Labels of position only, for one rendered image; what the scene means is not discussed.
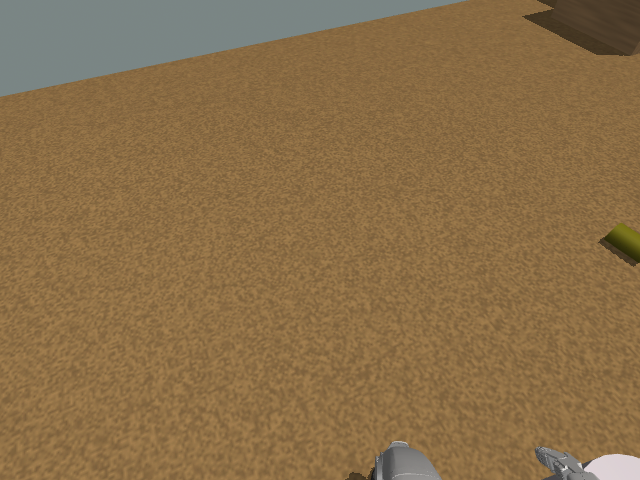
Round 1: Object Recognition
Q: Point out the right robot hand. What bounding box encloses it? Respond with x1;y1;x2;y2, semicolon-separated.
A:
535;447;599;480

